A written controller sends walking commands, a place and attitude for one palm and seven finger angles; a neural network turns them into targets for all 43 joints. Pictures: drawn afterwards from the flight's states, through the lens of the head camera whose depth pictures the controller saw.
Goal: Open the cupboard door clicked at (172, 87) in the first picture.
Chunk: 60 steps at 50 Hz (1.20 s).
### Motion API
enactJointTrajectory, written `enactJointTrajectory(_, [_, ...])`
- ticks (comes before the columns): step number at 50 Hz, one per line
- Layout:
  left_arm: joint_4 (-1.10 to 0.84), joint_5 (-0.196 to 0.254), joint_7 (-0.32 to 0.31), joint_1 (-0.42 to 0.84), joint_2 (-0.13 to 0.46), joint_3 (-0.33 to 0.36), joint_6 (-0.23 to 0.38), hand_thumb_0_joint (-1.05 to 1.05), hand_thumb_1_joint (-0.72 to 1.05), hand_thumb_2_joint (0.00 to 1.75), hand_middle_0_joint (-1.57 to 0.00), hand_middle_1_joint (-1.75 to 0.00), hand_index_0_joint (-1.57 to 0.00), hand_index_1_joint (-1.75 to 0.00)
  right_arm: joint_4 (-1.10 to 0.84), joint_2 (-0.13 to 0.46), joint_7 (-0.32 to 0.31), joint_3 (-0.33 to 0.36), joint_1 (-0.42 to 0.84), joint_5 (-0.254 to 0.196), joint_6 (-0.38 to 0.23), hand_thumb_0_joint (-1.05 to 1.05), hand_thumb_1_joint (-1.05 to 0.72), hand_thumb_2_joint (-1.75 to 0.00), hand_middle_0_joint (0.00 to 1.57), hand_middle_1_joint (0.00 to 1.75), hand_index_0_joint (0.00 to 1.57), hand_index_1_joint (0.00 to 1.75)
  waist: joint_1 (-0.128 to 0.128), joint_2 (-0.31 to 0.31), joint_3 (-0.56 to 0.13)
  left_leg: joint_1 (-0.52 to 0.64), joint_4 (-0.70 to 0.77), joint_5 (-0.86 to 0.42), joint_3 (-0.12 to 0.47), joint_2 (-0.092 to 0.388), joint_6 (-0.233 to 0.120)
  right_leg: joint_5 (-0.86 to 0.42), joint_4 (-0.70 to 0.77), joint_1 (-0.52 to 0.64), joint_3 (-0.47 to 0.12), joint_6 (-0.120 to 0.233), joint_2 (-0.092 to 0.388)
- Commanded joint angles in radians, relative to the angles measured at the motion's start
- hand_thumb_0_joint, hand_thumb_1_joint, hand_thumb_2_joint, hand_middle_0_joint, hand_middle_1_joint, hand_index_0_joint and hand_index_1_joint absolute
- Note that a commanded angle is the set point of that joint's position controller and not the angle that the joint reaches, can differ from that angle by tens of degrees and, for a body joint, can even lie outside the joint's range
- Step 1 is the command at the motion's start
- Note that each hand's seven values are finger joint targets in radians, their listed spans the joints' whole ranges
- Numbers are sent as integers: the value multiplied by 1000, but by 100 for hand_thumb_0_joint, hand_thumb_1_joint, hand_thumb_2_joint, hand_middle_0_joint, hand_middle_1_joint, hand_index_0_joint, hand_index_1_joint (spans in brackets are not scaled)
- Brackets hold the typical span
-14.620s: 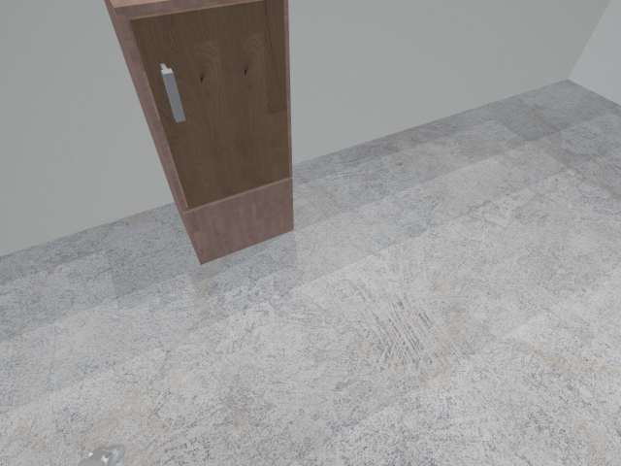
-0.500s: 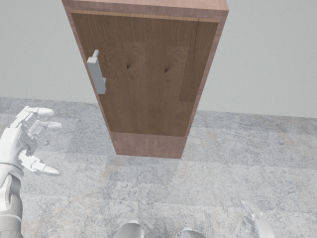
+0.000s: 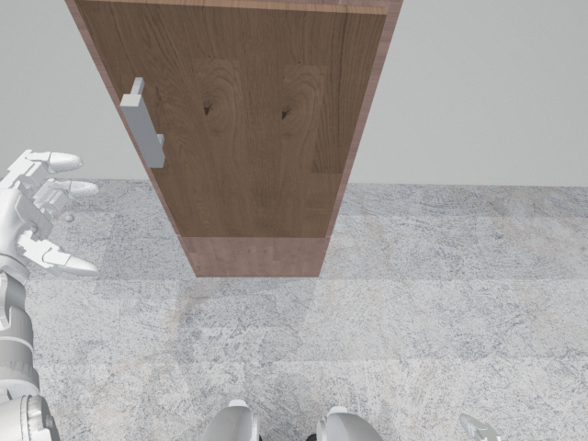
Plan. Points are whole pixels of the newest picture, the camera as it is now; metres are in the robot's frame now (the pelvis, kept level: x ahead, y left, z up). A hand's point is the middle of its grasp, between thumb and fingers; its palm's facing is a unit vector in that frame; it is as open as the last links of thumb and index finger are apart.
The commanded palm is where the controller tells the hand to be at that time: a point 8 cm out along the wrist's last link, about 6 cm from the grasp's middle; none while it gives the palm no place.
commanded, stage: move the hooked fingers beside the handle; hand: left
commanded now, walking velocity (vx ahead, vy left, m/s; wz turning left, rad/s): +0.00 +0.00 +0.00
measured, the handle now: (147, 124) +0.56 +0.24 +0.05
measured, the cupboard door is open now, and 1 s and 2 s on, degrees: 0 0 0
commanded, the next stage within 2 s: slide the fingers in behind the handle in 1.72 s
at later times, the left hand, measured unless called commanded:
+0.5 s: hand (76, 181) +0.43 +0.30 +0.06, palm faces +0.03 -1.00 -0.01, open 14.0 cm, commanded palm +0.42 +0.34 +0.06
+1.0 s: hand (105, 133) +0.52 +0.29 +0.06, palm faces +0.02 -1.00 -0.01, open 13.9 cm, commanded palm +0.50 +0.33 +0.05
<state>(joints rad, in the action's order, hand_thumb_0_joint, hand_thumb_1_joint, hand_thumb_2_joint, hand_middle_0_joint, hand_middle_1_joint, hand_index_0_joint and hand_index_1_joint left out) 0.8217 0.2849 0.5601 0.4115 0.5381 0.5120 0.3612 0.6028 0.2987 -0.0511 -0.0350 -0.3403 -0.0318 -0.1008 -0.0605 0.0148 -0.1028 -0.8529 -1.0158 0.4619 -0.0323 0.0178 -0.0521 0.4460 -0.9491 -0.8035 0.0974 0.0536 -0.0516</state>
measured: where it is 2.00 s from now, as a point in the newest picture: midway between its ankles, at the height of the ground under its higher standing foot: outside the picture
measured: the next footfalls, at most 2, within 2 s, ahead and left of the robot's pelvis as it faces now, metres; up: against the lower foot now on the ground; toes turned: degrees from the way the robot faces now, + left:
none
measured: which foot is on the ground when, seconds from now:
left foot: down 0.00-1.00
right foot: down 0.00-1.00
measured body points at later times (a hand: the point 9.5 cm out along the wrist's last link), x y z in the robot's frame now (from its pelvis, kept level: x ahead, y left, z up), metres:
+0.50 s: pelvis -0.01 +0.02 -0.01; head +0.11 +0.05 +0.43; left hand +0.43 +0.36 +0.07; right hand +0.05 -0.25 -0.11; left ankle +0.01 +0.08 -0.68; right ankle +0.01 -0.09 -0.67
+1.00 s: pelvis +0.00 +0.02 -0.02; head +0.16 +0.05 +0.40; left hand +0.51 +0.34 +0.07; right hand -0.03 -0.25 -0.11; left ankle +0.01 +0.08 -0.67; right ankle +0.01 -0.09 -0.67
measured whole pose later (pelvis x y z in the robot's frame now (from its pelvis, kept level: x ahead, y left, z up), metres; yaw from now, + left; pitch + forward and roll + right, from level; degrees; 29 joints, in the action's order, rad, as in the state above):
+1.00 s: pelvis +0.00 +0.02 -0.02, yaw -2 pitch +26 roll -6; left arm 1.25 0.10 0.46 0.97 0.78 0.54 0.35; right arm 0.61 0.30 -0.03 -0.07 -0.41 0.02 0.08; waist -0.20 0.03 -0.09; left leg -1.08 -1.11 0.48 -0.02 0.03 -0.08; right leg 0.43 -1.00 -1.01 0.11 0.03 -0.06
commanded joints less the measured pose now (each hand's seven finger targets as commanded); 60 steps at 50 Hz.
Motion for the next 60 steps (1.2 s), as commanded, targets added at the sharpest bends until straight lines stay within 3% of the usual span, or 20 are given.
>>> enactJointTrajectory(1, [-135,13,-14,339,325,63,52,0,-50,30,-30,-120,-30,-120,-92,167,-14,63,-68,-3,-26,0,-90,-90,20,30,20,30,-6,88,-362,241,126,-361,82,5,16,-298,97,159,-93,-24,8])
enactJointTrajectory(2, [-123,6,-17,350,296,31,48,0,-50,30,-30,-120,-30,-120,-98,164,-12,60,-63,-4,-22,0,-90,-90,20,30,20,30,-10,109,-342,244,132,-347,80,4,17,-277,101,139,-89,-22,9])
enactJointTrajectory(5, [-114,-13,-35,406,357,66,60,0,-50,30,-30,-120,-30,-120,-91,174,-12,64,-88,3,-8,0,-90,-90,20,30,20,30,-9,99,-393,277,125,-399,93,10,22,-297,89,135,-84,-21,5])
enactJointTrajectory(6, [-121,-19,-39,418,338,48,66,0,-50,30,-30,-120,-30,-120,-91,170,-10,65,-88,3,-5,0,-90,-90,20,30,20,30,-12,135,-406,301,122,-405,91,10,25,-292,89,119,-85,-22,5])
enactJointTrajectory(11, [-53,-31,-53,446,378,83,85,0,-50,30,-30,-120,-30,-120,-86,175,-4,64,-102,9,23,0,-90,-90,20,30,20,30,-10,108,-411,297,114,-431,98,15,31,-300,80,114,-78,-20,-1])
enactJointTrajectory(13, [-32,-42,-53,487,337,38,86,0,-50,30,-30,-120,-30,-120,-88,173,-1,61,-101,9,33,0,-90,-90,20,30,20,30,-25,134,-388,314,121,-416,105,18,35,-266,83,66,-69,-20,0])
enactJointTrajectory(17, [35,-59,-51,539,381,53,86,0,-50,30,-30,-120,-30,-120,-78,184,-2,60,-118,12,56,0,-90,-90,20,30,20,30,-30,129,-383,300,116,-400,112,20,37,-246,80,47,-67,-18,-3])
enactJointTrajectory(19, [45,-62,-50,607,347,16,93,0,-50,30,-30,-120,-30,-120,-72,181,-2,59,-124,14,61,0,-90,-90,20,30,20,30,-50,132,-382,318,108,-412,121,23,35,-238,75,9,-62,-16,-5])
enactJointTrajectory(22, [47,-76,-61,679,391,30,109,0,-50,30,-30,-120,-30,-120,-57,191,-4,59,-135,18,75,0,-90,-90,20,30,20,30,-60,159,-404,344,105,-400,139,28,46,-207,71,-30,-57,-17,-4])
enactJointTrajectory(27, [84,-89,-73,747,372,0,117,0,-50,30,-30,-120,-30,-120,-38,195,-3,57,-154,27,89,0,-90,-90,20,30,20,30,-78,179,-439,406,103,-419,171,38,62,-175,67,-91,-44,-16,-7])
enactJointTrajectory(30, [152,-103,-81,757,430,33,101,0,-50,30,-30,-120,-30,-120,-31,205,-5,52,-168,29,102,0,-90,-90,20,30,20,30,-79,170,-422,361,98,-405,170,37,60,-174,64,-92,-45,-16,-7])
enactJointTrajectory(33, [196,-126,-94,834,431,3,79,0,-50,30,-30,-120,-30,-120,-30,207,-5,44,-173,30,111,0,-90,-90,20,30,20,30,-106,165,-376,299,96,-324,169,34,49,-142,63,-118,-47,-20,-4])
enactJointTrajectory(36, [198,-148,-108,866,504,36,82,0,-50,30,-30,-120,-30,-120,-34,213,-6,40,-191,35,122,0,-90,-90,20,30,20,30,-107,189,-424,313,78,-373,171,35,53,-165,51,-119,-47,-18,-7])
enactJointTrajectory(41, [193,-158,-111,954,497,13,94,0,-50,30,-30,-120,-30,-120,-21,214,0,37,-219,44,136,0,-90,-90,20,30,20,30,-134,243,-485,377,49,-455,192,48,67,-184,34,-174,-41,-21,-11])
enactJointTrajectory(44, [236,-163,-109,943,536,41,71,0,-50,30,-30,-120,-30,-120,-19,220,1,36,-241,46,146,0,-90,-90,20,30,20,30,-132,241,-502,357,32,-492,187,45,61,-210,27,-163,-42,-19,-12])
enactJointTrajectory(46, [245,-168,-108,954,518,21,49,0,-50,30,-30,-120,-30,-120,-16,217,4,33,-253,46,158,0,-90,-90,20,30,20,30,-143,231,-509,359,28,-519,181,47,57,-232,35,-156,-41,-27,-13])
enactJointTrajectory(49, [234,-175,-105,839,585,85,34,0,-50,30,-30,-120,-30,-120,-39,219,9,39,-267,51,167,0,-90,-90,20,30,20,30,-105,209,-563,331,17,-590,160,41,48,-312,25,-67,-49,-24,-18])
enactJointTrajectory(52, [222,-177,-101,821,592,80,25,0,-50,30,-30,-120,-30,-120,-51,210,18,34,-258,46,179,0,-90,-90,20,30,20,30,-108,167,-512,238,21,-515,128,35,25,-334,39,-6,-62,-32,-20])
enactJointTrajectory(57, [127,-150,-88,849,636,138,68,0,-50,30,-30,-120,-30,-120,-44,212,20,49,-260,46,170,0,-90,-90,20,30,20,30,-105,216,-564,265,14,-542,120,36,20,-382,38,35,-76,-26,-27])
enactJointTrajectory(60, [176,-146,-74,807,598,117,68,0,-50,30,-30,-120,-30,-120,-33,207,23,48,-255,44,166,0,-90,-90,20,30,20,30,-110,225,-502,280,16,-541,119,39,22,-357,47,-4,-70,-23,-31])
